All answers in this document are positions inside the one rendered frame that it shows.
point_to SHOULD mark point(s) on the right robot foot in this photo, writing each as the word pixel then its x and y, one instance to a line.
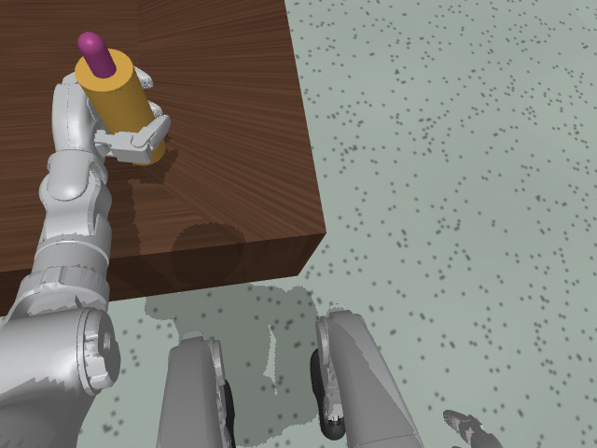
pixel 332 430

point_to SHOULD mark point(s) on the right robot hand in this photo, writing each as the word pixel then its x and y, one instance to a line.
pixel 471 430

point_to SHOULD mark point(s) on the bottle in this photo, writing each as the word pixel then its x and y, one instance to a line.
pixel 109 79

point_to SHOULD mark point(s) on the left robot arm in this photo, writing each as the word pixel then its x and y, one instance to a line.
pixel 57 343

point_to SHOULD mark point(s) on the left robot hand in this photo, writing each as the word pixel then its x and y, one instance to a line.
pixel 77 125

